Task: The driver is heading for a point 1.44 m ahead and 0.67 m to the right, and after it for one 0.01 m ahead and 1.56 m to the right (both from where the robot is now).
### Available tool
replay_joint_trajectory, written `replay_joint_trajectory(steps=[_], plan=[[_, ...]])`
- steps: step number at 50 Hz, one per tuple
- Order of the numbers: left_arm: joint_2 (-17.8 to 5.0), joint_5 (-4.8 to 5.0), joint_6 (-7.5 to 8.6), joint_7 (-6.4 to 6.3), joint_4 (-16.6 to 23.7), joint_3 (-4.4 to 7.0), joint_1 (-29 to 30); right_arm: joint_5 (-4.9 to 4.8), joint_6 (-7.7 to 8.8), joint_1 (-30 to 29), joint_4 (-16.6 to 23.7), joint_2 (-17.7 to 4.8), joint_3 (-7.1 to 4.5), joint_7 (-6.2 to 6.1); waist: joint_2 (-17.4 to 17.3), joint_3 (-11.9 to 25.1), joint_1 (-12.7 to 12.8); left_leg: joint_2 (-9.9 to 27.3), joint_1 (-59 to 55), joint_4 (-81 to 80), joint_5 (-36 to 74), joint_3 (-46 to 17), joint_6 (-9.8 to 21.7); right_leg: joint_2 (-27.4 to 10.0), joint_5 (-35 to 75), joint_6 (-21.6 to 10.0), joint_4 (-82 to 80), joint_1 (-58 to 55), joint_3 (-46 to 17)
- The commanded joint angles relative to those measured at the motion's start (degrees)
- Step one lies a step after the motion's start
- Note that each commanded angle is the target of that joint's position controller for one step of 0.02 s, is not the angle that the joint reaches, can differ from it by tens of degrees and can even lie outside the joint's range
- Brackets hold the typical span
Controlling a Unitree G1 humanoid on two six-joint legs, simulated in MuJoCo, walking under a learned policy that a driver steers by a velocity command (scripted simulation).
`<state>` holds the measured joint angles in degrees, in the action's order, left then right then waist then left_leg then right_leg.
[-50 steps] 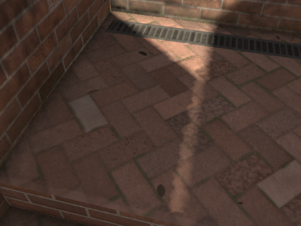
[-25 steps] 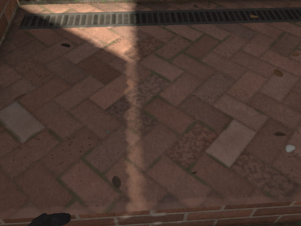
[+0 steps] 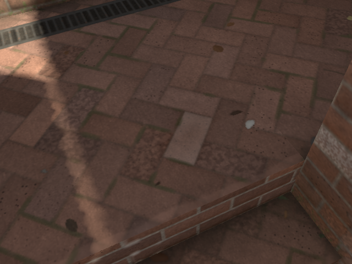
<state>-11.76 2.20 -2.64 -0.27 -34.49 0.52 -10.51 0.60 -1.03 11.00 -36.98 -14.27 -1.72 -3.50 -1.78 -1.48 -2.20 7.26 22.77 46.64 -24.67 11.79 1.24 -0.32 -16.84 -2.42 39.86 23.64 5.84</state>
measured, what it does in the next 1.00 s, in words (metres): steps on the spot, turning right: left foot, then right foot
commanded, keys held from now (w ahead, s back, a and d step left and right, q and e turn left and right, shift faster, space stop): e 0.96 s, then w+e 0.04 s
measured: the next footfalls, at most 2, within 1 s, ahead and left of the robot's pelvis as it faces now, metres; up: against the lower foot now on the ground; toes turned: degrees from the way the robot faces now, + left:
left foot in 0.44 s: +0.07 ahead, +0.13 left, +0.00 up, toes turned -18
right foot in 0.78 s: +0.06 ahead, -0.13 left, +0.00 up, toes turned -31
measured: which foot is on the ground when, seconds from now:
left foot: up 0.00-0.42, down 0.44-0.82, up 0.84-1.00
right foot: down 0.00-0.44, up 0.46-0.76, down 0.78-1.00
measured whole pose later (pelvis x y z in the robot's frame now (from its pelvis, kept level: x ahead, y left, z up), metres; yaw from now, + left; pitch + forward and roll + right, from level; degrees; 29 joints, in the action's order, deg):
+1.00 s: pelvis +0.01 +0.00 +0.01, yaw -34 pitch +2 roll +3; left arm -13.1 -0.1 -0.3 -2.4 -28.2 0.5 -9.4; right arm -0.7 -0.7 9.7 -35.5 -13.0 -1.9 -5.0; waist 1.4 -1.5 2.0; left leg -2.5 34.9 89.1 -22.1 -2.0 -3.1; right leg 2.9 -11.7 -3.7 37.1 27.7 -2.6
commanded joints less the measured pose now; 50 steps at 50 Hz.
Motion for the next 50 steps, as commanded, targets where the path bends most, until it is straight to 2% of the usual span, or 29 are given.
replay_joint_trajectory(steps=[1, 2, 3, 4, 5, 8, 11, 14, 15, 20, 21, 22, 23, 24, 25, 27, 29, 32, 35, 36, 37, 40, 41, 42, 43, 44, 45, 49, 50], plan=[[-12.4, -4.23, 2.28, -0.43, 7.3, 3.55, -5.9, -1.06, 2.15, -4.9, 5.5, -1.4, -0.33, 0.15, 14.8, 13.3, 6.2, -7.5, 24.0, 45.8, -9.2, -16.2, -5.0, -22.0, 4.0, -19.5, -21.8, -18.5, -46.6], [-9.6, -4.88, 2.5, -1.03, 7.8, 1.86, 0.0, -1.84, 1.87, -3.3, 5.1, -1.4, -0.45, 0.87, 10.9, 11.5, 3.8, -6.8, 27.4, 60.8, -4.3, -18.2, -6.2, -21.3, 12.9, -17.4, -19.7, -15.5, -39.7], [-8.9, -4.3, 2.74, -1.08, 9.3, 1.39, 3.4, -1.25, 1.66, -1.8, 5.1, -1.2, -0.03, 1.02, 7.5, 9.5, 1.9, -6.5, 29.4, 66.1, 0.7, -18.2, -6.2, -17.1, 14.8, -13.9, -16.4, -13.9, -33.0], [-7.9, -2.65, 2.57, -1.28, 9.7, 1.08, 4.2, 0.05, 1.44, -2.9, 6.1, -2.0, 0.02, 0.66, 3.9, 6.9, 2.0, -5.8, 31.0, 62.3, 6.0, -18.3, -6.6, -13.4, 11.4, -11.5, -14.9, -13.5, -28.2], [-6.9, -1.92, 2.49, -1.43, 9.1, 0.62, 3.5, 0.88, 1.12, -3.6, 6.8, -1.6, 0.14, 0.58, 3.4, 6.2, 1.9, -6.2, 28.6, 62.0, 10.7, -17.4, -6.0, -10.6, 10.1, -10.3, -14.2, -11.1, -26.0], [-6.1, -3.18, 2.05, -2.84, 9.1, 0.02, 0.8, 0.62, 0.96, -2.8, 8.2, -1.1, 1.0, 1.49, 4.3, 5.3, 2.5, -7.8, 29.3, 64.4, 17.4, -17.1, -6.7, -8.5, 4.7, -11.5, -14.4, -12.1, -27.4], [-6.0, -3.65, 2.33, -2.78, 10.1, 0.17, 2.2, -0.08, -0.22, 0.2, 7.2, -1.3, 0.69, 0.97, 6.9, 4.0, 2.0, -8.5, 23.5, 59.4, 18.5, -15.3, -7.0, -7.9, 7.6, -12.0, -15.0, -7.1, -26.9], [-6.3, -3.46, 1.26, -2.63, 11.4, 1.04, 6.6, 0.29, -1.11, -0.7, 7.6, 0.5, 0.99, 0.84, 9.1, 3.3, 0.6, -8.0, 15.7, 38.1, 18.5, -13.1, -6.7, -5.6, 6.3, -9.9, -15.3, -3.3, -25.3], [-6.5, -4.25, 1.02, -2.72, 11.6, 1.23, 8.7, 0.68, -1.56, -0.2, 7.1, 1.8, 1.12, 0.52, 9.9, 4.4, 0.3, -8.2, 11.0, 32.9, 18.9, -12.1, -6.0, -5.7, 7.8, -9.6, -15.7, -0.9, -25.4], [-5.2, -2.71, 1.17, -2.37, 9.9, 1.84, 3.8, -0.7, -2.34, 1.3, 4.8, 0.3, -0.39, 0.12, 16.0, 5.5, 2.9, -9.0, 2.0, -7.5, -2.5, -13.7, -2.7, -8.0, 14.8, -9.4, -13.4, -9.6, -32.6], [-5.0, -1.56, 1.17, -2.32, 9.5, 1.9, 4.8, -0.99, -1.71, 4.0, 2.7, 0.1, -0.88, 0.57, 14.9, 6.3, 1.0, -8.4, -3.1, -19.0, 9.9, -13.9, -2.2, -5.7, 18.4, -7.3, -9.4, -10.5, -31.4], [-3.4, -1.12, 1.61, -1.6, 9.4, 1.63, 4.7, 1.06, -0.98, 4.6, 2.3, -2.9, -1.51, 0.61, 4.4, 9.2, 1.3, -2.7, -14.4, -19.1, 29.4, -20.1, 0.2, -1.3, 12.6, -3.1, 1.6, -2.0, -25.5], [-1.8, -0.8, 2.14, -0.67, 7.9, 1.48, 1.5, 1.55, -1.36, 4.6, 2.4, -3.4, -1.72, 0.25, -10.3, 9.5, 1.9, 5.8, -25.1, -18.7, 59.8, -27.8, 7.8, 7.1, -12.5, 2.7, 13.3, 13.8, -17.5], [-7.1, -0.61, 2.47, 0.09, 7.9, 3.32, 0.6, 2.48, -0.87, 1.1, 5.8, -3.8, -1.91, 0.12, -12.5, 10.9, 1.4, 14.4, -18.9, -19.9, 59.5, -35.1, 17.5, 7.5, -22.6, 8.9, 28.6, 15.5, -14.1], [-10.0, 0.15, 1.72, -0.02, 6.3, 4.54, -0.7, 1.84, -0.27, -0.5, 7.7, -2.4, -1.66, -0.02, -8.9, 9.4, 1.3, 15.0, -13.6, -20.5, 47.8, -35.4, 19.8, 4.5, -22.0, 11.9, 39.9, 15.5, -14.1], [-7.3, 0.81, -0.35, -0.25, 6.0, 3.5, 2.7, -0.33, -1.21, -2.3, 8.3, -1.6, -0.94, -1.09, -4.8, -1.1, 2.5, 7.5, -7.0, -21.9, 23.0, -28.0, 14.8, 2.3, -14.9, 13.2, 39.5, 21.3, -12.0], [-5.2, -0.12, -0.32, 0.19, 8.2, 2.11, 10.1, 0.11, -2.11, 2.4, 8.1, -3.6, -1.41, -2.3, -2.8, -3.1, -2.1, 6.8, -11.2, -24.5, 16.3, -25.9, 13.7, 1.5, -11.6, 13.1, 30.5, 25.0, -7.9], [-2.6, 0.33, 0.24, 1.34, 8.4, 0.69, 13.0, 0.59, -2.64, 4.4, 7.8, -4.9, -2.08, -3.42, -6.0, 1.0, -3.5, 6.0, -15.3, -23.7, 16.4, -21.1, 12.6, 0.0, -11.6, 11.5, 16.4, 19.3, -3.9], [-5.0, 0.0, 0.85, 1.85, 6.2, 1.66, 9.0, -0.34, -1.42, 3.2, 7.7, -5.3, -2.56, -2.97, -6.8, 4.0, -2.7, 6.7, -16.0, -20.4, 15.2, -18.5, 12.2, -0.1, -7.7, 10.0, 4.8, 12.3, -1.5], [-6.3, -0.67, 1.5, 2.2, 6.2, 2.02, 7.5, -0.85, -0.43, 1.9, 7.6, -7.6, -3.16, -2.59, -8.9, 6.6, -1.3, 9.6, -13.1, -20.9, 19.8, -19.6, 11.7, -1.3, -4.2, 8.0, 4.6, 5.6, -3.1], [-6.7, -0.56, 1.69, 2.4, 5.3, 2.46, 4.9, -0.94, -0.1, 0.6, 7.3, -7.4, -3.03, -2.41, -7.8, 6.6, 0.3, 9.2, -12.2, -18.7, 19.9, -17.5, 10.9, -1.3, -1.6, 6.5, -1.1, 2.6, -2.8], [-8.6, 0.0, 2.51, 2.15, 4.2, 3.48, 3.5, 0.33, 0.15, 5.4, 3.0, -5.3, -2.34, -1.4, -2.2, 5.6, 0.6, 4.2, -4.2, -12.4, 15.9, -9.5, 4.7, 0.4, 8.8, 2.8, -9.3, -9.4, -3.6], [-10.4, -1.62, 2.75, 1.54, 4.5, 4.05, 0.9, 0.76, 0.38, 4.5, 4.1, -3.9, -1.75, -1.31, 7.3, 9.0, 2.0, 0.7, 0.3, -6.3, 9.3, -4.1, 0.9, -7.2, 12.7, -1.8, -6.9, -12.1, -15.1], [-10.5, -1.99, 2.18, 0.8, 5.0, 4.13, -1.9, 0.52, 0.87, 1.6, 5.1, -2.9, -1.37, -1.45, 14.6, 10.5, 3.8, -3.2, 3.2, 1.6, 0.3, -3.3, -1.8, -11.6, 12.0, -7.0, -13.4, -13.7, -26.0], [-10.5, -2.69, 1.71, -0.09, 6.1, 3.82, -2.7, -0.49, 1.27, 0.3, 5.6, -2.2, -1.01, -1.48, 18.4, 11.1, 4.3, -6.7, 8.1, 10.3, -4.7, -5.5, -3.4, -15.5, 9.0, -11.8, -18.7, -15.7, -35.8], [-9.4, -3.25, 2.03, -0.87, 9.5, 3.75, -0.7, -1.29, 1.42, -0.8, 5.0, -4.1, -1.72, -1.48, 15.9, 12.1, 6.7, -8.4, 15.0, 20.8, -9.3, -11.6, -4.2, -17.2, 3.3, -14.7, -21.3, -19.4, -41.7], [-10.3, -3.47, 2.56, -1.51, 10.4, 3.67, 0.1, -2.11, 1.73, -2.9, 5.4, -3.0, -1.47, -1.22, 12.0, 13.2, 6.8, -8.9, 18.9, 32.0, -7.4, -15.9, -4.7, -17.6, 2.8, -14.5, -19.5, -20.7, -42.5], [-9.8, -2.11, 3.62, -3.12, 11.0, 2.39, 0.6, -1.2, 1.66, -5.3, 7.9, -0.2, 0.02, -1.73, 2.9, 10.9, 5.8, -8.2, 25.6, 50.4, 5.8, -18.4, -4.3, -12.5, 0.2, -8.5, -15.2, -15.3, -35.3], [-8.9, -1.81, 3.68, -3.3, 10.9, 1.97, 1.5, -1.01, 1.71, -6.4, 8.8, 0.0, 0.12, -1.91, 4.1, 8.6, 5.3, -8.5, 25.5, 51.5, 8.8, -17.4, -4.4, -11.2, -0.7, -8.5, -15.2, -12.6, -34.3]])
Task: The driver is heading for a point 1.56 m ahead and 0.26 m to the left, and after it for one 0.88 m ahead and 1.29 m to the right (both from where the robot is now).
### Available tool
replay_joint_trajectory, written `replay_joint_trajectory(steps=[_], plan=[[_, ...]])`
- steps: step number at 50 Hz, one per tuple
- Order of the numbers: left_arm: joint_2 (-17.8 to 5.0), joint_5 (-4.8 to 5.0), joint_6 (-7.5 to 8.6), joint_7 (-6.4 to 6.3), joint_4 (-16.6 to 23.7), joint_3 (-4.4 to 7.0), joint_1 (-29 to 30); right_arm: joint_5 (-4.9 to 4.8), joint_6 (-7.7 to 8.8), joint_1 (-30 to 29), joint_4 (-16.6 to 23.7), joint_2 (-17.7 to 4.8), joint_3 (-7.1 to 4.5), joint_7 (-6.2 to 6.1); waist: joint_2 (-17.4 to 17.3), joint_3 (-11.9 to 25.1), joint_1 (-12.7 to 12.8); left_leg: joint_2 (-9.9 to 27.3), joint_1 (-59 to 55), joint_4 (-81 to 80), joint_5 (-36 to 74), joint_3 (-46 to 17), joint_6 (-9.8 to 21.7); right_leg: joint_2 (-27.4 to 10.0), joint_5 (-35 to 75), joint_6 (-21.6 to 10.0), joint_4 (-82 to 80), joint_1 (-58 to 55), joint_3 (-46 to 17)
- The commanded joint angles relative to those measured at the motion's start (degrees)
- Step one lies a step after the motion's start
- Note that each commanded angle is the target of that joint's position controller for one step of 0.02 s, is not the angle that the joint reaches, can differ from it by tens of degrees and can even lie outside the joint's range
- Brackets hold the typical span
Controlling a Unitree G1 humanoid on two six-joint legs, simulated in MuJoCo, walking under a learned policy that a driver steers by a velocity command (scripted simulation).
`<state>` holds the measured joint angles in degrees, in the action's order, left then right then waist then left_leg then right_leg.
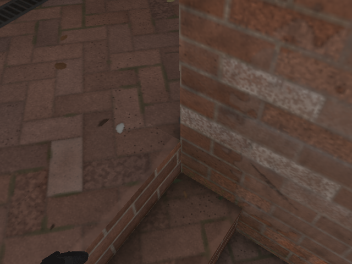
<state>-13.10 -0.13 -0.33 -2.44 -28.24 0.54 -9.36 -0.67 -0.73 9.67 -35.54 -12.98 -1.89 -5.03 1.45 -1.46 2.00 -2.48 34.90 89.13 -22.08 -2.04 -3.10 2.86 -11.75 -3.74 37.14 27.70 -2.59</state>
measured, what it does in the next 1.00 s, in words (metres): climbs: left foot 0.19 m higher, then right foot 0.19 m lower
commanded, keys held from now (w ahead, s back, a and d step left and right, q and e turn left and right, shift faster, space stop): w+e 0.06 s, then w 0.68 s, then w+q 0.26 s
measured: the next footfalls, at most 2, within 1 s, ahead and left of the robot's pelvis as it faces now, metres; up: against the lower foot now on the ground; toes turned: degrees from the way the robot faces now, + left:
left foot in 0.38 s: +0.04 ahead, +0.27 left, +0.19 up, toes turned -12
right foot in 0.70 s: -0.03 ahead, +0.05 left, +0.00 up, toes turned -11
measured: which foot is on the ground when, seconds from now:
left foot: up 0.00-0.36, down 0.38-1.00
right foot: down 0.00-0.38, up 0.40-0.68, down 0.70-1.00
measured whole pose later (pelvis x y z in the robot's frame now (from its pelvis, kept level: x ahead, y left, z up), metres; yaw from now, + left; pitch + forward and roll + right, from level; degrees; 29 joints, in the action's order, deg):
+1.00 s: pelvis -0.02 +0.12 +0.02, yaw -5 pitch +2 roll +1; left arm -7.8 -2.9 -3.6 -2.8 -56.3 1.4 -28.5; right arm -1.8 0.4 4.8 -42.9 -2.8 3.1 -2.3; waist 2.6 4.4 1.2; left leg -1.7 47.2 93.9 -48.2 -4.4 -0.1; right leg 0.6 -14.8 -3.6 21.8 9.7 6.2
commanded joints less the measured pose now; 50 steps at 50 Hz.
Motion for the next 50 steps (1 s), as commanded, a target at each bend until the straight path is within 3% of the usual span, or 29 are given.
replay_joint_trajectory(steps=[1, 3, 5, 10, 13, 16, 17, 18, 19, 20, 21, 22, 23, 26, 28, 30, 32, 34, 35, 36, 37, 38, 40, 41, 42, 43, 44, 47, 50], plan=[[-7.0, 0.36, 1.15, -1.19, 4.3, 1.56, -0.1, 0.34, 1.16, -4.8, 7.8, -0.8, 0.43, -0.49, 2.7, 8.2, 1.2, 0.0, 14.4, 16.2, 6.5, -2.7, -0.2, -13.9, -6.7, -7.5, -12.7, -15.5, -26.9], [-7.0, 0.14, 1.3, -1.41, 3.4, 1.3, -1.5, 0.22, 0.87, -5.2, 9.2, -0.5, 0.7, -0.63, 4.6, 6.8, 1.4, -0.3, 17.8, 23.4, 7.4, -2.8, -0.8, -13.2, -6.2, -8.5, -12.7, -15.2, -27.5], [-7.8, -0.19, 1.04, -1.99, 1.9, 1.38, -4.6, -1.23, -0.09, -6.3, 10.4, 0.4, 0.93, -1.35, 6.3, 6.5, 3.0, -1.3, 21.3, 36.7, 3.6, -2.3, -1.2, -13.6, -4.7, -8.2, -14.2, -15.8, -27.8], [-8.5, 0.01, -0.12, -2.8, 0.4, 0.64, -4.3, -0.38, -0.44, -8.9, 15.4, 2.3, 2.18, -1.54, 6.4, 6.5, 1.9, -0.2, 22.1, 47.6, 2.3, -3.2, -1.2, -13.3, -6.7, -5.3, -14.2, -12.3, -25.6], [-8.4, 0.64, 0.48, -3.22, -0.3, 0.72, -4.9, -0.08, -0.57, -8.6, 16.4, 1.0, 2.21, -1.35, 8.3, 4.6, 2.3, 0.9, 19.0, 37.1, -2.0, -3.6, -1.2, -13.9, -6.0, -5.2, -14.9, -9.3, -25.9], [-11.4, 1.93, -1.07, -5.07, -2.5, 1.85, -8.2, 0.52, -0.57, -12.0, 19.7, 5.1, 4.23, -0.74, 11.8, 6.2, 1.6, 2.1, 18.5, 16.1, -23.9, -4.9, 1.4, -14.2, -7.7, -3.5, -17.4, -12.6, -27.7], [-11.6, 1.88, -1.24, -5.19, -1.5, 2.26, -5.3, 0.53, 0.45, -10.5, 18.9, 6.4, 4.98, -0.09, 13.1, 9.1, -0.5, 2.9, 12.1, 5.9, -31.2, -4.5, 2.8, -14.3, -6.5, -2.1, -18.6, -11.4, -25.6], [-11.3, 4.19, -2.58, -4.04, -4.1, 3.16, -6.6, 1.4, 0.85, -8.1, 17.1, 9.1, 6.06, 1.64, 13.7, 7.6, -2.4, 0.7, 3.0, -17.0, -45.1, 2.6, 6.2, -11.0, -10.0, -0.1, -21.7, -6.7, -19.8], [-11.2, 4.85, -3.63, -2.53, -7.6, 4.13, -12.9, 2.17, 1.28, -3.7, 13.9, 11.2, 6.36, 2.83, 12.7, 7.0, -2.3, -2.9, -6.7, -25.8, -36.0, 9.8, 6.7, -8.6, -13.9, 2.3, -22.3, -3.0, -14.9], [-8.2, 4.72, -3.17, -0.26, -7.3, 4.26, -16.9, 2.68, 0.69, 2.9, 8.0, 1.8, 2.89, 3.08, -8.2, 5.4, -0.3, 3.5, -5.1, -29.4, -19.5, -9.0, 13.5, -3.0, -10.5, 6.6, -12.5, 0.3, -4.6], [-9.0, 3.54, -2.83, 1.4, -4.8, 4.72, -7.4, 3.2, 0.77, 5.4, 7.2, -1.2, 1.51, 2.48, -20.8, 4.1, -4.6, 8.8, 2.1, -47.9, -21.3, -29.0, 19.2, -1.1, -17.0, 7.5, -1.4, 1.3, -5.3], [-11.1, 2.37, -2.66, 2.16, -3.3, 5.53, -0.9, 4.41, 2.23, 3.3, 7.9, -3.1, 1.11, 2.47, -20.2, -1.2, -6.5, 10.3, 4.9, -53.9, -18.7, -41.5, 22.5, -1.9, -22.8, 6.9, 11.0, 5.9, -12.7], [-8.3, 2.32, -3.12, 2.43, -4.9, 5.01, -3.1, 3.2, 3.08, -2.0, 8.4, -1.4, 1.23, 2.68, -15.8, -2.3, -3.1, 10.1, 5.0, -53.2, -17.3, -41.3, 21.7, -1.9, -22.6, 7.7, 18.0, 7.1, -12.8], [-6.0, 0.14, -4.36, 1.43, -11.3, 3.91, -12.6, 1.71, 3.19, -9.2, 4.8, 5.4, 2.46, 2.4, -9.6, -2.5, 2.1, 9.8, 11.0, -44.3, -19.0, -27.4, 16.6, -4.6, -4.7, 7.8, 20.5, -1.4, -9.2], [-3.9, 0.18, -4.27, 1.57, -13.0, 3.25, -13.9, 1.31, 2.4, -8.4, 1.6, 8.0, 3.22, 2.02, -8.5, -1.4, 2.7, 7.7, 11.9, -41.0, -18.5, -19.7, 14.7, -4.1, 0.3, 6.7, 10.8, -7.6, -5.0], [-0.7, 0.39, -3.51, 2.75, -14.3, 2.38, -12.8, 0.77, 1.13, -5.4, -0.6, 8.9, 3.28, 0.79, -6.3, -0.5, 0.7, 3.7, 5.8, -35.1, -19.2, -10.8, 11.8, -2.8, 6.9, 6.0, -14.9, -13.3, 0.5], [-0.2, -0.41, -2.8, 4.05, -14.8, 2.05, -10.0, 1.26, 0.62, -1.4, -2.0, 5.9, 2.26, 0.42, -6.7, 0.7, -3.8, 2.7, 0.8, -27.8, -9.2, -7.0, 10.3, -2.8, 15.1, 5.7, -28.4, -18.3, 2.7], [-1.6, -1.5, -2.59, 5.18, -18.1, 2.21, -17.0, 1.32, 1.17, -0.6, -2.0, 9.0, 3.07, 0.92, -5.1, 4.5, -3.8, 1.9, 2.3, -15.3, -1.1, -5.6, 8.8, -6.6, 24.7, 4.5, -29.5, -24.4, 2.4], [-2.2, -2.26, -2.49, 4.92, -19.8, 2.07, -20.4, 0.91, 1.78, -1.3, -1.9, 10.4, 3.56, 1.87, -2.3, 7.5, -3.0, 2.0, 7.9, -8.1, -1.3, -4.4, 7.0, -8.6, 38.2, 3.1, -23.4, -30.5, 2.3], [-4.4, -2.24, -2.18, 4.47, -22.5, 2.62, -25.8, 1.18, 2.94, -2.1, -1.4, 11.4, 4.2, 3.14, 4.0, 10.3, -1.6, 1.6, 18.7, -0.5, -8.5, -3.3, 5.4, -11.3, 56.4, 1.5, -14.5, -40.3, 1.5], [-3.9, -0.88, -1.87, 4.56, -26.8, 2.81, -29.9, 0.85, 4.51, -0.4, -1.4, 12.3, 5.11, 4.32, 9.5, 13.6, -1.5, 3.3, 22.2, 2.5, -17.4, -2.4, 4.7, -13.8, 65.7, -1.2, -10.1, -44.6, 2.0], [-2.8, -0.52, -1.72, 4.7, -28.6, 2.71, -30.6, 0.5, 5.34, 0.6, -2.0, 11.6, 5.45, 4.94, 10.8, 15.8, -1.6, 4.6, 22.7, 2.7, -20.8, -2.7, 4.1, -14.8, 64.2, -3.4, -9.0, -45.6, 1.9], [-1.4, -0.39, -1.63, 4.51, -29.4, 2.78, -24.6, 0.19, 4.35, -1.1, -2.4, 11.6, 6.25, 4.88, 6.0, 16.7, -3.4, 6.0, 14.4, -5.7, -19.5, -2.6, 3.9, -14.9, 40.7, -6.2, -13.2, -37.5, -0.8], [-0.7, -0.59, -1.93, 3.95, -28.8, 2.66, -19.7, -0.13, 2.83, -3.4, -2.9, 11.0, 6.11, 4.5, 2.9, 12.0, -4.2, 5.4, 9.6, -12.0, -18.6, -2.5, 4.5, -13.8, 22.6, -5.5, -17.9, -28.4, -1.3], [-0.1, -1.23, -3.08, 2.83, -28.5, 2.56, -18.7, -0.22, 1.82, -8.7, -3.4, 8.1, 4.99, 3.88, 0.2, 3.1, -2.3, 2.8, 13.1, -11.7, -21.2, -3.6, 5.8, -10.9, 13.7, -1.4, -20.3, -22.1, 2.0], [-0.8, -2.84, -3.49, 1.52, -28.8, 2.51, -20.9, -0.51, 1.64, -13.0, -2.8, 8.4, 4.79, 3.29, 0.6, -1.2, -0.8, 2.2, 15.4, -9.0, -20.3, -3.8, 6.4, -10.5, 11.2, 1.9, -21.3, -19.0, 2.3], [-1.3, -3.78, -3.44, 0.89, -27.8, 2.22, -21.0, -0.41, 1.54, -13.9, -2.6, 9.5, 5.05, 2.74, 0.7, -1.2, -0.7, 1.8, 17.1, -5.6, -18.6, -3.2, 5.8, -11.6, 13.9, 3.1, -21.3, -19.7, 0.8], [-3.3, -3.1, -3.28, -0.68, -27.4, 2.62, -24.8, -1.45, 2.5, -14.2, -1.1, 10.2, 5.04, 2.64, 2.2, 2.4, -0.4, 1.5, 21.9, 2.7, -18.7, -2.9, 5.3, -15.7, 22.7, 0.2, -19.0, -24.4, -2.0], [-2.8, -2.7, -2.84, -1.58, -26.3, 2.44, -25.5, -1.19, 2.79, -14.4, 0.5, 10.5, 5.31, 2.62, 1.1, 3.5, -0.8, 1.5, 22.2, 3.8, -16.8, -3.1, 5.3, -17.6, 16.8, -3.0, -19.9, -23.6, -2.8]])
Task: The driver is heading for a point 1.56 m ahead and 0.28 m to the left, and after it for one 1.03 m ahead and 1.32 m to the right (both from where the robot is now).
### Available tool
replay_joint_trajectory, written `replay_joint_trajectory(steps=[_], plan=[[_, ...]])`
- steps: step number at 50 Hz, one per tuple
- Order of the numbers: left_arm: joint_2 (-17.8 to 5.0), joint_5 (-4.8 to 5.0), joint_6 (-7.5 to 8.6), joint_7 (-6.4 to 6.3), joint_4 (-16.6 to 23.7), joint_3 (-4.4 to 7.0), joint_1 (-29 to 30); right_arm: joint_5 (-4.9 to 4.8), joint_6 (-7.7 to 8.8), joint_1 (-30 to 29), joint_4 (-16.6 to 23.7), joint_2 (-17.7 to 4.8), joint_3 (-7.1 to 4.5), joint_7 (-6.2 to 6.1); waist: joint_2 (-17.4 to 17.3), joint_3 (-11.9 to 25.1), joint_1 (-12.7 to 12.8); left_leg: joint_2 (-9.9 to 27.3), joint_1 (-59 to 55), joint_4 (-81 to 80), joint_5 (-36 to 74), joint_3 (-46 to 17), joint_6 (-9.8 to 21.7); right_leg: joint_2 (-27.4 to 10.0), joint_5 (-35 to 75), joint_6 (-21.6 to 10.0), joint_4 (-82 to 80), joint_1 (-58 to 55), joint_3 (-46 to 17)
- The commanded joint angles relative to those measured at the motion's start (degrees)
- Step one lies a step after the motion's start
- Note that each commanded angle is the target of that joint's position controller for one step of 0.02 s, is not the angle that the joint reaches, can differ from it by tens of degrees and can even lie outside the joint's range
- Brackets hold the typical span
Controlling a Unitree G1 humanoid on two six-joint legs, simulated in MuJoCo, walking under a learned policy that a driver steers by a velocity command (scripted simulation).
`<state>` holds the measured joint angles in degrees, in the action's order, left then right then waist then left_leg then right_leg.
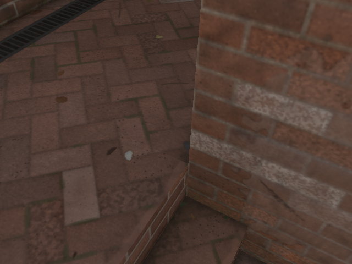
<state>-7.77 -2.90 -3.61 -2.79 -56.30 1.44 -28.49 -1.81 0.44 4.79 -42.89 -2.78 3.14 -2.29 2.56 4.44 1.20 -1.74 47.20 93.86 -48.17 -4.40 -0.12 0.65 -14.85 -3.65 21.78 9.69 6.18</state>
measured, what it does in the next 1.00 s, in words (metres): climbs, turning left: left foot 0.20 m higher, then right foot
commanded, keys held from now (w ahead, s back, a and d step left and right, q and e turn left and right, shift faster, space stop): w+q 0.58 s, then w+e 0.42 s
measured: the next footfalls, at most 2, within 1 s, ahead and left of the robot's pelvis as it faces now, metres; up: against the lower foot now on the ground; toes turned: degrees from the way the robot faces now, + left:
left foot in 0.36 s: +0.11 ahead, +0.25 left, +0.20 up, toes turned +13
right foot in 0.86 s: +0.14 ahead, +0.11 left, +0.19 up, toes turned +15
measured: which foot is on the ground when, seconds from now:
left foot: down 0.00-0.00, up 0.02-0.34, down 0.36-0.90, up 0.92-1.00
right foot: down 0.00-0.36, up 0.38-0.84, down 0.86-1.00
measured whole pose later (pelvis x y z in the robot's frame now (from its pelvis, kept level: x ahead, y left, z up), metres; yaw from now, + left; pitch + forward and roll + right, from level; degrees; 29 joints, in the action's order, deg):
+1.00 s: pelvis +0.06 +0.13 +0.17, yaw +16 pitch +0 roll +0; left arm -10.9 -0.6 3.9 0.8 -41.0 -0.4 -19.2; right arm -0.1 4.9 15.8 -41.4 -10.9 0.8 -0.9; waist -1.6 2.1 -1.4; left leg -3.3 36.2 88.9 -21.5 -1.2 2.5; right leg 5.0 -15.5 -7.3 34.5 19.4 5.3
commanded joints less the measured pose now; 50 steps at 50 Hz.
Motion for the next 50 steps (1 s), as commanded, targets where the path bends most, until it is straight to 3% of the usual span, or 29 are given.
replay_joint_trajectory(steps=[1, 2, 4, 6, 8, 11, 13, 16, 17, 18, 19, 20, 21, 23, 25, 29, 32, 33, 36, 38, 40, 41, 42, 44, 45, 46, 47, 48, 50], plan=[[-11.7, 0.6, 1.89, -2.21, -0.6, 2.61, -14.5, -0.44, -0.79, -12.9, 9.5, -2.0, -0.06, -0.09, -2.8, -4.9, 5.1, -3.8, 25.3, 12.8, 4.8, 5.3, 1.6, -26.9, 22.1, -4.5, -13.0, -17.0, -25.5], [-10.4, -0.3, 2.43, -3.06, -1.3, 1.19, -13.1, -1.38, -2.29, -11.9, 9.7, -0.5, -0.44, 0.31, -5.8, -7.3, 1.4, -0.2, 31.6, 26.6, 1.2, 6.2, 0.8, -33.8, 20.0, -6.1, -10.6, -20.0, -29.9], [-7.0, -1.29, 2.61, -4.85, 0.3, -1.39, -10.2, -1.67, -2.67, -12.5, 13.1, 3.6, 0.81, 1.77, 0.7, -5.3, -2.1, 1.3, 37.4, 45.6, 5.5, -4.7, 0.2, -28.8, 15.7, -5.0, -7.4, -20.4, -20.5], [-3.8, -0.81, 2.64, -4.41, 4.0, -3.18, -5.9, -1.82, -1.44, -13.2, 16.2, 1.7, 0.97, 3.11, 2.8, -3.4, -3.6, 2.1, 36.9, 48.8, 2.7, -7.1, -0.3, -24.0, 18.3, -4.3, -6.0, -18.4, -13.6], [-5.6, -0.53, 2.44, -4.15, 6.7, -2.57, -1.0, -1.5, -1.39, -14.3, 18.1, -0.1, 1.23, 3.13, 0.2, -3.4, -3.7, 3.4, 29.0, 38.2, 3.3, 0.6, -2.0, -20.6, 10.1, -1.5, -10.9, -9.4, -5.7], [-10.1, 0.41, 1.6, -4.63, 6.9, -0.64, 2.0, -0.84, -1.52, -19.7, 21.8, 0.3, 2.88, 1.63, 5.8, -8.0, -3.2, 6.4, 13.5, 15.3, 9.3, 6.2, -1.0, -17.5, 4.8, 0.7, -21.7, 4.3, 2.9], [-13.8, 1.01, 0.91, -2.5, 7.3, 1.2, 3.7, -0.04, -1.09, -13.1, 18.4, -0.6, 2.2, 0.8, 6.9, -5.3, -4.5, 2.9, -3.0, 4.6, 7.9, 11.0, 3.4, -16.6, 22.1, -0.9, -19.8, 6.8, 9.8], [-16.4, 2.19, -0.52, -0.55, 7.6, 2.28, 2.7, 0.28, -1.01, -4.7, 17.2, -5.2, -0.19, 0.28, 16.4, 0.1, -6.1, -6.0, -8.4, -13.4, -5.6, 10.9, 8.6, -17.1, 80.1, -3.6, 0.3, -9.9, 8.9], [-13.8, 2.47, -0.71, -1.07, 8.9, 1.96, -0.4, 0.52, -0.75, -6.1, 18.1, -7.1, -0.84, 2.13, 10.0, 3.3, -4.0, -7.6, -14.6, -22.7, 0.9, 2.7, 12.3, -15.6, 89.0, -2.2, 12.0, -6.0, 6.5], [-14.7, 2.9, 0.53, -0.87, 12.2, 1.94, 4.0, 2.71, -1.63, 1.3, 17.2, -11.4, -2.13, 2.95, -1.5, 12.4, -6.5, -6.4, -24.5, -33.9, -5.2, -9.3, 14.9, -13.5, 71.3, -1.0, 22.8, 0.4, 3.9], [-13.6, 2.56, 2.48, 0.03, 16.3, 1.77, 13.2, 4.35, -1.97, 7.3, 13.5, -19.1, -4.2, 3.56, -24.0, 16.2, -7.9, -3.8, -35.3, -45.8, 1.6, -21.5, 16.0, -8.1, 6.7, 0.5, 38.2, 16.4, -0.9], [-16.2, 5.46, 3.99, 1.14, 18.9, 3.79, 21.2, 6.06, -1.81, 7.2, 14.2, -23.1, -5.14, 3.87, -32.7, 17.8, -10.5, -1.6, -30.7, -68.8, -7.1, -38.1, 17.8, -2.1, -7.3, 1.1, 58.1, 21.9, -10.5], [-14.5, 5.5, 4.22, 1.46, 20.7, 3.53, 24.3, 4.18, -1.22, 5.4, 12.5, -22.6, -5.24, 4.64, -26.3, 10.6, -8.9, 1.2, -25.2, -74.0, -10.1, -42.4, 17.7, 1.9, -8.5, 0.6, 71.5, 26.6, -13.1], [-9.2, 3.1, 3.65, 2.04, 20.4, 2.11, 18.3, 0.42, -1.41, 0.0, 9.5, -13.8, -3.75, 3.92, -17.6, -2.1, -1.7, 0.0, -13.4, -66.7, -8.1, -33.4, 15.5, 2.1, -5.9, 2.9, 75.4, 31.1, -9.6], [-9.4, 2.68, 4.34, 1.97, 19.7, 2.12, 14.9, 0.48, -1.7, -2.2, 8.9, -10.8, -3.72, 2.98, -16.8, -3.9, 0.4, -1.9, -8.2, -63.4, -4.4, -29.2, 13.8, 1.6, -5.3, 4.7, 75.6, 28.2, -8.3], [-8.3, 2.01, 6.78, 2.78, 22.4, 0.83, 21.5, 0.61, -1.68, 5.6, 7.7, -11.2, -4.68, 1.08, -9.5, -3.2, -4.0, -1.1, -13.0, -64.2, 5.3, -33.3, 17.4, 2.8, -3.9, 3.5, 73.3, 28.5, -8.6], [-7.6, 3.71, 8.48, 2.54, 22.9, -0.07, 20.7, 2.31, -2.57, 12.3, 6.6, -12.0, -4.61, 0.81, -5.0, -3.4, -5.3, 1.9, -20.9, -66.6, 7.7, -31.9, 19.3, 2.7, -4.4, 4.2, 64.4, 31.7, -5.9], [-8.6, 4.77, 8.53, 1.85, 24.3, -0.12, 21.4, 2.85, -2.85, 15.9, 5.7, -12.7, -4.4, 0.61, -7.7, -5.0, -6.4, 4.2, -23.2, -70.5, 3.9, -34.3, 20.2, 1.9, -7.5, 4.5, 62.7, 34.4, -8.4], [-7.5, 6.42, 8.64, 0.48, 24.1, -0.96, 18.3, 1.67, -2.94, 13.2, 6.5, -13.4, -4.44, 0.88, -8.2, -6.0, -4.2, 3.5, -21.1, -73.8, 4.2, -24.5, 18.0, 0.9, -9.5, 4.6, 44.6, 24.1, -2.9], [-7.6, 7.83, 6.74, -0.95, 22.8, -0.69, 15.6, 1.31, -3.75, 13.0, 6.8, -13.2, -4.62, 0.05, -9.0, -6.9, -4.5, 2.3, -18.6, -69.9, 0.7, -17.1, 16.2, -1.5, -8.8, 4.2, 21.8, 12.2, -2.7], [-8.9, 9.8, 4.76, -0.85, 19.3, 0.73, 10.9, 3.24, -2.09, 15.0, 6.2, -12.9, -4.45, 0.67, -9.6, -6.3, -4.3, 3.4, -15.9, -67.7, -6.9, -13.3, 16.5, -0.8, 3.9, 3.6, 13.0, 1.6, 1.5], [-8.0, 7.68, 4.62, 1.35, 21.2, -0.15, 21.5, 4.8, 2.22, 11.0, 6.1, -16.1, -5.2, 1.45, -3.5, -8.2, -6.3, 11.9, -7.9, -71.9, -4.8, -21.4, 15.7, 0.2, -2.0, 2.6, 19.8, 0.7, 4.1], [-6.6, 7.85, 5.17, 2.08, 23.2, -0.99, 24.1, 3.48, 4.3, 11.1, 6.5, -17.7, -5.33, 1.83, -1.2, -9.1, -6.6, 13.3, -5.7, -72.2, -4.4, -24.9, 14.9, -2.1, -2.5, 0.4, 15.6, -0.3, -0.9], [-7.0, 8.05, 6.27, 3.63, 19.9, -0.64, 14.7, 2.74, 5.5, 14.3, 4.8, -14.4, -4.19, 1.84, 0.2, -2.0, -4.2, 8.4, -12.9, -58.8, -0.4, -16.8, 12.1, -1.9, -7.6, -1.3, 5.5, -6.3, -3.0], [-9.9, 3.99, 7.54, 3.69, 18.8, 0.15, 10.2, 2.42, 5.45, 10.6, 6.8, -10.0, -2.62, 2.26, 7.5, -2.2, -2.9, 0.2, -4.5, -46.5, 10.2, -2.0, 6.1, -8.4, -25.5, -5.3, -1.0, -7.2, -19.1], [-10.5, 2.55, 8.08, 3.65, 19.2, 0.48, 10.0, 1.67, 5.85, 10.3, 7.0, -8.4, -2.19, 2.14, 11.3, -1.8, -3.3, -1.4, -6.1, -30.1, 18.9, 6.1, 3.2, -17.7, -36.0, -10.3, -12.3, -1.9, -35.7], [-8.9, 2.09, 8.24, 3.86, 19.5, 0.01, 10.8, 1.28, 5.85, 10.0, 5.8, -11.1, -2.78, 1.55, 10.4, -4.2, -1.9, -1.1, -2.7, -10.2, 19.9, 4.8, 1.6, -20.8, -31.0, -12.8, -14.9, 2.4, -43.8], [-9.3, 0.77, 9.05, 3.92, 20.3, -0.23, 12.2, 1.17, 5.76, 12.0, 4.8, -12.6, -3.55, 1.29, 2.5, -3.9, -4.2, -0.3, 3.0, 4.5, 28.1, 2.0, 1.0, -19.6, -27.0, -11.8, -11.7, 1.2, -44.0], [-12.8, 1.24, 9.75, 3.27, 20.3, 0.29, 8.0, 1.69, 5.93, 8.1, 7.0, -9.8, -2.49, 1.1, -5.4, -1.6, -1.7, 0.9, 17.6, 23.8, 35.5, 0.5, 1.2, -16.9, -17.8, -9.5, -5.8, -7.5, -39.2]])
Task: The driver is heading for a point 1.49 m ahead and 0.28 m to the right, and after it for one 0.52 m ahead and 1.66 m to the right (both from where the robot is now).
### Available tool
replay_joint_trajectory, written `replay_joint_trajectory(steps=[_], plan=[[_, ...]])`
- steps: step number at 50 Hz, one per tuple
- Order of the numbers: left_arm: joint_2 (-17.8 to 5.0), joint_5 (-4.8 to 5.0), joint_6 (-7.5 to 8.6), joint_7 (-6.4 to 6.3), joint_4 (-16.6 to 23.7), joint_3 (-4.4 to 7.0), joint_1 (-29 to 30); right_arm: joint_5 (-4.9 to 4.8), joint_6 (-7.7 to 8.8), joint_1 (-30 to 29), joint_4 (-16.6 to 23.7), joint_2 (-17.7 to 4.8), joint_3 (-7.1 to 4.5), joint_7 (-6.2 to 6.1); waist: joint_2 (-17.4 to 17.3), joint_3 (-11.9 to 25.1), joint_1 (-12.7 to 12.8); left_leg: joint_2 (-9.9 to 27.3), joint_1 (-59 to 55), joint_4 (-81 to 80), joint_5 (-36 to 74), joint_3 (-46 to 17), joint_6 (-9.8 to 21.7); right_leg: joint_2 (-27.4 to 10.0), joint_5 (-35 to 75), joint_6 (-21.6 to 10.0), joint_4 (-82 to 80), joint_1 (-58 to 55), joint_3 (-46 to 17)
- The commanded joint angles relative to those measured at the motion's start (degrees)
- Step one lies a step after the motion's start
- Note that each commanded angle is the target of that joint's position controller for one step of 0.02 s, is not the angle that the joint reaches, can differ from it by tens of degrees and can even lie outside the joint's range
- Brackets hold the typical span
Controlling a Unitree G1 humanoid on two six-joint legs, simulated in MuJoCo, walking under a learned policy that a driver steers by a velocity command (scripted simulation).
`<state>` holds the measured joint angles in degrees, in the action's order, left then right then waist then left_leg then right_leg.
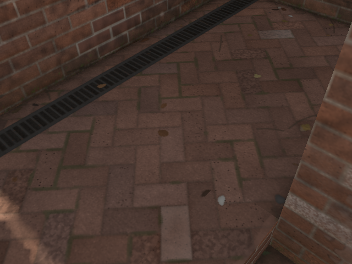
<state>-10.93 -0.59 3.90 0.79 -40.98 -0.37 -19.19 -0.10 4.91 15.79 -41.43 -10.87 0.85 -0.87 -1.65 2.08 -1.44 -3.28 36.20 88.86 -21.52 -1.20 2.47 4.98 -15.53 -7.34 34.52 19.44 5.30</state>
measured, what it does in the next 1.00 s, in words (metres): climbs, turning right: left foot 0.19 m higher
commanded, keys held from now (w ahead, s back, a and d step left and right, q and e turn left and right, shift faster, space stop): w+e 0.66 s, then w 0.34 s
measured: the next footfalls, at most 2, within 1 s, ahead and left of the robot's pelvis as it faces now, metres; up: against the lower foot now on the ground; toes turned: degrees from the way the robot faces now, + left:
left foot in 0.50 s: +0.36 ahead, +0.11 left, +0.19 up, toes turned -13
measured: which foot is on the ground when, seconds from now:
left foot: up 0.00-0.48, down 0.50-1.00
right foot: down 0.00-0.52, up 0.54-1.00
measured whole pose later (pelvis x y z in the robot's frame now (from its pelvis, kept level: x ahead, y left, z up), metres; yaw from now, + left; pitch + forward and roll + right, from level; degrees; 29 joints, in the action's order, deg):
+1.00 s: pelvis +0.30 +0.03 +0.12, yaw -27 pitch +2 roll +3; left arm -11.6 0.4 -2.9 0.5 -36.3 -0.7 -12.8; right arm -0.7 -1.6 13.3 -32.5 -11.4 -1.1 -6.9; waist 0.2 0.8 -2.9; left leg 5.1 28.4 63.0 -36.1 13.6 1.9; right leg -4.0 9.3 -1.0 37.8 25.6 0.5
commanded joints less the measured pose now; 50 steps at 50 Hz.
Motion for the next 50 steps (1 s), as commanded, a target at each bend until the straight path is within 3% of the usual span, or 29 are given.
replay_joint_trajectory(steps=[1, 3, 5, 8, 12, 16, 18, 19, 20, 21, 23, 24, 25, 26, 27, 28, 29, 30, 31, 32, 34, 35, 37, 38, 39, 41, 45, 48, 50], plan=[[-8.1, -1.3, 2.07, -0.74, 4.1, 1.51, -4.0, 0.22, 1.78, -5.4, 6.5, 0.2, 0.65, 0.25, -1.5, 1.4, 2.0, 2.8, 33.0, 34.7, 10.1, -1.9, -0.4, -18.9, -13.8, -5.0, -16.3, -20.1, -35.3], [-4.5, -1.19, 1.83, -0.54, 1.6, 0.69, -9.3, 0.06, 2.06, -8.7, 8.2, 2.7, 1.69, 1.43, -1.2, 0.7, 2.8, 3.7, 37.0, 38.6, 10.6, -0.4, 1.2, -14.9, -11.0, -4.4, -14.3, -20.7, -31.7], [-3.4, -0.99, 2.03, 0.05, 0.9, 0.45, -10.2, 0.11, 1.45, -10.2, 9.3, 3.7, 2.32, 1.72, -0.6, -1.6, 2.1, 4.1, 37.6, 38.4, 9.5, 0.7, 0.8, -12.7, -11.9, -4.8, -14.4, -15.4, -30.7], [-1.5, -0.61, 1.53, 0.78, -1.4, 0.12, -11.1, -0.52, -0.38, -10.5, 10.7, 6.4, 3.18, 0.33, 4.2, -2.8, 1.6, 4.9, 44.8, 52.5, 6.9, 1.0, 0.3, -14.3, -14.2, -5.3, -14.9, -12.7, -34.3], [-0.1, -0.39, 0.72, 1.33, -3.6, -0.05, -10.9, 0.61, -0.07, -14.3, 12.6, 7.5, 3.68, -0.93, 6.2, -5.1, 1.7, 6.2, 49.3, 49.7, 9.2, 0.4, 0.1, -13.8, -14.8, -4.1, -14.0, -7.3, -34.5], [0.9, 0.31, -1.64, -0.67, -7.0, -0.05, -14.4, 1.49, 1.07, -25.4, 17.0, 10.9, 5.08, -2.22, 10.1, -7.7, 3.8, 6.7, 50.8, 36.5, 6.1, 3.2, -2.5, -13.1, -11.8, -6.9, -18.5, -3.4, -36.2], [0.5, 1.53, -3.84, -2.71, -6.8, 0.78, -15.1, 0.58, 1.66, -33.0, 20.0, 9.5, 5.15, -2.59, 11.2, -8.8, 5.0, 7.3, 47.6, 21.3, -0.9, 5.0, -3.5, -13.9, -7.7, -8.2, -25.0, -3.3, -36.5], [-0.1, 1.5, -4.06, -3.2, -6.4, 1.22, -14.7, 0.01, 1.67, -30.8, 18.9, 8.0, 4.11, -2.55, 11.4, -6.8, 4.0, 7.5, 40.0, 15.7, -1.1, 7.7, -3.5, -14.1, -4.9, -7.8, -27.1, -2.6, -34.5], [-1.9, 0.5, -4.57, -3.19, -5.1, 1.95, -12.9, -0.9, 1.02, -31.0, 19.2, 8.0, 3.59, -3.06, 11.3, -7.7, 3.7, 6.7, 35.1, 11.4, -2.5, 9.4, -3.4, -14.6, 9.3, -6.3, -27.4, -2.9, -32.1], [-3.6, 1.02, -4.85, -3.34, -4.5, 2.99, -12.0, -0.44, 0.74, -30.4, 19.1, 8.2, 3.46, -2.91, 11.9, -6.4, 3.2, 6.1, 29.4, 5.6, -7.0, 10.7, -2.0, -14.7, 22.2, -5.6, -26.0, -3.8, -29.6], [-6.5, 1.65, -4.61, -2.57, -3.0, 4.18, -9.0, 0.02, 1.32, -23.9, 18.1, 5.8, 1.4, -2.15, 14.4, 1.5, -1.9, 0.4, 5.2, -6.5, -16.5, 14.4, 2.1, -13.6, 60.1, -3.6, -19.0, -2.6, -22.7], [-7.2, 1.51, -3.84, -2.33, -3.5, 4.43, -9.1, -0.37, 1.7, -19.1, 17.9, 2.2, -0.75, -1.86, 15.7, 6.2, -5.5, -0.3, -4.0, -10.4, -17.6, 11.0, 3.8, -13.0, 78.9, -2.6, -10.8, -4.9, -20.9], [-7.6, 1.22, -2.05, -1.9, -2.4, 4.74, -3.9, -0.64, 2.0, -8.5, 15.5, -3.4, -2.98, -1.5, 14.4, 11.3, -11.0, 3.2, -15.5, -17.8, -15.5, 0.5, 6.5, -11.4, 89.5, -2.5, 0.5, -3.3, -20.7], [-6.5, 1.72, 0.25, -1.11, 0.8, 4.99, 1.2, 0.68, 1.45, 2.8, 10.7, -8.4, -4.15, -1.58, -3.7, 18.4, -13.3, 8.3, -30.3, -35.1, -12.7, -18.6, 11.5, -6.2, 70.7, -1.5, 16.1, 6.7, -21.1], [1.2, 1.83, 1.53, 0.42, 3.7, 3.12, -0.8, 2.13, -0.7, 2.3, 8.8, -10.2, -4.49, -1.98, -28.9, 22.6, -6.1, 21.0, -34.3, -60.7, -9.1, -47.0, 18.5, 5.4, 7.3, 2.3, 38.4, 18.3, -22.7], [-0.5, 1.35, 1.3, 1.48, 3.9, 3.7, -2.8, 1.18, -1.51, -4.0, 10.9, -7.2, -4.2, -2.36, -20.4, 16.7, -3.3, 24.4, -25.8, -66.2, -16.8, -54.6, 19.3, 4.9, 2.2, 4.2, 55.2, 24.0, -24.9], [-1.0, 0.3, -0.81, 1.39, 5.8, 3.58, 1.6, -0.75, -1.91, -10.3, 9.0, 0.0, -2.42, -2.26, -12.6, 5.8, 0.0, 22.8, -15.0, -61.8, -19.4, -43.1, 16.0, 1.9, 2.1, 4.5, 59.7, 28.4, -18.4], [0.0, -0.17, -2.43, 0.72, 5.8, 2.94, 1.1, -0.98, -2.32, -11.0, 5.2, 4.1, -1.36, -2.15, -4.6, 0.1, 2.5, 21.2, -6.3, -55.8, -25.5, -31.8, 12.3, -1.4, 4.0, 3.6, 60.3, 29.2, -14.1], [-0.4, -0.25, -3.38, 0.17, 5.8, 2.83, 0.7, 0.06, -2.37, -11.3, 2.9, 5.2, -1.28, -2.18, -1.0, -2.6, 4.6, 20.4, 0.6, -52.4, -24.4, -23.6, 8.6, -3.4, 4.5, 2.8, 57.9, 26.6, -12.2], [-0.4, 0.4, -3.82, 0.25, 5.4, 2.71, -0.3, 1.28, -2.18, -11.5, 1.6, 5.1, -1.34, -2.34, -0.6, -3.9, 6.2, 19.0, 6.0, -50.9, -21.9, -16.9, 6.5, -4.3, 3.5, 2.5, 56.2, 23.2, -12.0], [1.0, 0.55, -3.81, 0.31, 5.4, 1.83, 1.1, 1.48, -1.68, -9.2, -0.6, 2.6, -2.12, -3.37, 0.1, -5.1, 6.3, 17.4, 7.7, -52.0, -14.4, -9.8, 6.2, -4.0, 10.5, 2.2, 52.0, 21.9, -11.0], [2.0, 1.1, -4.11, -0.43, 4.8, 1.6, 0.9, 1.78, -1.63, -7.0, -1.9, 1.4, -2.18, -3.31, -2.5, -5.2, 6.2, 17.9, 4.7, -53.5, -12.5, -9.1, 7.3, -2.8, 12.6, 2.4, 56.4, 24.2, -10.2], [0.3, 0.2, -3.99, -0.64, 6.5, 1.52, 3.2, 1.05, -0.73, -5.8, -2.4, -0.8, -2.74, -3.45, -1.7, -3.9, 6.3, 18.0, -0.9, -57.0, -7.9, -9.4, 7.8, -4.2, 16.7, 2.7, 52.0, 28.2, -12.4], [-3.8, -1.08, -4.53, -1.7, 8.4, 2.16, 6.4, -1.01, -2.2, -10.8, 1.2, -2.3, -2.84, -5.66, -2.4, -4.3, 7.1, 17.4, -1.4, -55.2, 21.6, -4.1, 9.8, -1.7, 11.0, 6.0, 52.2, 24.4, -9.9], [-4.4, -1.04, -4.86, -1.73, 8.7, 2.22, 4.4, -0.95, -2.9, -10.3, 3.3, -5.3, -3.18, -6.5, -3.0, 0.6, 8.3, 17.9, -6.1, -52.8, 29.4, -2.2, 10.8, -2.2, 11.5, 7.8, 49.5, 22.9, -10.6], [-5.2, -0.56, -5.57, -1.27, 9.2, 1.81, 5.1, -0.58, -4.11, -9.9, 7.2, -7.1, -3.36, -6.94, -1.0, 4.7, 7.1, 18.2, -11.2, -49.9, 25.2, 0.0, 10.2, -4.5, 14.7, 9.7, 40.1, 20.8, -9.5], [-3.7, 0.6, -6.47, -0.64, 9.1, 0.3, 8.0, -0.69, -5.44, -5.5, 11.4, -6.3, -3.33, -7.01, -1.8, 4.5, 1.7, 17.5, -12.5, -46.4, 5.5, 0.6, 8.4, -8.2, 17.9, 8.0, 18.7, 13.9, -6.7], [-4.9, 0.87, -6.61, -0.77, 7.9, 0.92, 6.5, -0.2, -6.01, -3.9, 13.2, -6.4, -3.5, -6.18, -3.2, 3.7, -1.0, 18.8, -11.4, -41.9, -2.3, -1.6, 8.7, -9.1, 22.5, 6.0, 4.1, 5.7, -4.4], [-5.4, 1.69, -5.91, 0.12, 5.1, 1.96, 4.5, -0.83, -6.28, -3.7, 13.5, -4.0, -2.82, -5.47, 1.5, 1.5, -1.4, 17.4, -11.1, -34.7, 0.3, 0.1, 6.4, -8.5, 35.2, 5.2, -13.6, -2.0, -1.4]])
Over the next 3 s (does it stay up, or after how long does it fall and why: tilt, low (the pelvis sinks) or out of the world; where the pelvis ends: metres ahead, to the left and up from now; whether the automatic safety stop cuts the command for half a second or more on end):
stays up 1.14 0.08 0.21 its command is cut before an obstacle after 0.4 s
